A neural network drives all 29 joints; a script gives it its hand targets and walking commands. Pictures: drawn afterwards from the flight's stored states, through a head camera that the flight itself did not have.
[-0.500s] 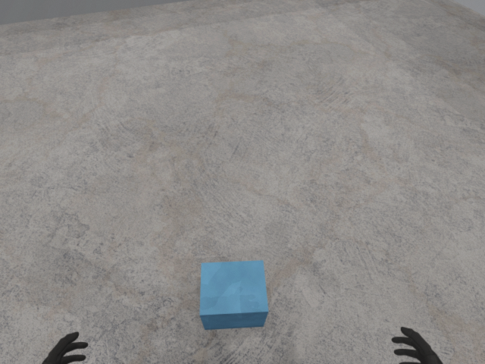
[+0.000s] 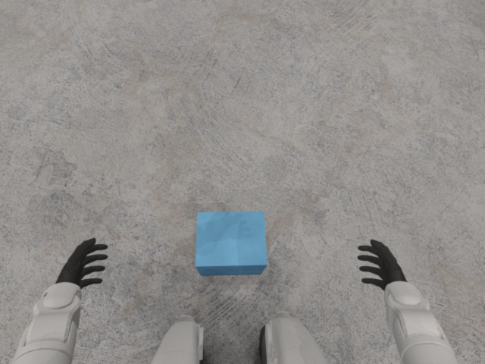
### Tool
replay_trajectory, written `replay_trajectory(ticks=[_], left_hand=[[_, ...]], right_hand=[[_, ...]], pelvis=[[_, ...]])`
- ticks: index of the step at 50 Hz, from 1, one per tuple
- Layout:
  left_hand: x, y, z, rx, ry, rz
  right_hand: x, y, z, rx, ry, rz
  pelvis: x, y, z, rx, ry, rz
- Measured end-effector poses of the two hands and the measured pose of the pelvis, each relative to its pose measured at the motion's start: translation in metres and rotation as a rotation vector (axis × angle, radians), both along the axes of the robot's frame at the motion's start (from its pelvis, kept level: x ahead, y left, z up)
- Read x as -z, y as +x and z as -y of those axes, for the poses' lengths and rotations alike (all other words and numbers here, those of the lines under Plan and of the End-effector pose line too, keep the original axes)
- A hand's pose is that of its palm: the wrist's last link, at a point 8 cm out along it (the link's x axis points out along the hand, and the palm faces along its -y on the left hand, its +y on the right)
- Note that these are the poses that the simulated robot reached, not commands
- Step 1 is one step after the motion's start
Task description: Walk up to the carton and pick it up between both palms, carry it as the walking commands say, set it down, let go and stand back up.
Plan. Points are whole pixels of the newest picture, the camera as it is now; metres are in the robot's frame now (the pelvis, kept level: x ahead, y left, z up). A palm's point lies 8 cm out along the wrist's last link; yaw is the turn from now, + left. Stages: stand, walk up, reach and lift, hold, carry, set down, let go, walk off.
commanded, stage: reach and lift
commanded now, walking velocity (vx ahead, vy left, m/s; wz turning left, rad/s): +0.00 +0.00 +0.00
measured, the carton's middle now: (230, 245) +0.43 +0.01 -0.62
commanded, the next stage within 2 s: none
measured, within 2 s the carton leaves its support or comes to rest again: neither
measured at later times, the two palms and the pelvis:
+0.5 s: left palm (111, 228) +0.35 +0.26 -0.14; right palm (346, 225) +0.35 -0.22 -0.14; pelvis -0.06 +0.01 -0.05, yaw +0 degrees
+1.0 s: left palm (138, 203) +0.42 +0.23 -0.19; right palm (318, 199) +0.43 -0.19 -0.19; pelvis -0.05 +0.01 -0.08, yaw +0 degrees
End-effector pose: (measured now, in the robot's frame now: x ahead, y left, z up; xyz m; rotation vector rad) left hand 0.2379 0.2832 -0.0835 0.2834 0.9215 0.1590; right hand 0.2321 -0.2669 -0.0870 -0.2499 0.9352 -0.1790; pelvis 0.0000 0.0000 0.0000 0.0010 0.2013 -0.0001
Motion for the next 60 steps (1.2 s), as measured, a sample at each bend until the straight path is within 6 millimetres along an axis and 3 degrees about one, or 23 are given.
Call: replay_trajectory(ticks=[12, 22, 40, 52, 60], left_hand=[[0.029, 0.041, 0.009, -0.013, -0.062, 0.062], [0.046, 0.095, 0.022, -0.029, -0.115, 0.146], [0.092, 0.184, 0.057, -0.040, -0.190, 0.284], [0.113, 0.186, 0.056, -0.048, -0.193, 0.296], [0.155, 0.186, 0.059, -0.052, -0.200, 0.273]], right_hand=[[0.027, 0.041, -0.022, -0.003, 0.041, 0.073], [0.044, 0.103, -0.038, -0.018, 0.085, 0.159], [0.086, 0.197, -0.074, -0.025, 0.164, 0.289], [0.112, 0.199, -0.077, -0.019, 0.177, 0.297], [0.153, 0.200, -0.078, -0.007, 0.185, 0.274]], pelvis=[[0.026, -0.031, -0.004, 0.001, 0.000, -0.154], [0.047, -0.055, -0.010, 0.001, 0.001, -0.276], [0.076, -0.053, -0.010, 0.000, 0.002, -0.535], [0.083, -0.046, -0.009, -0.003, 0.003, -0.631], [0.119, -0.054, -0.008, -0.005, -0.001, -0.668]])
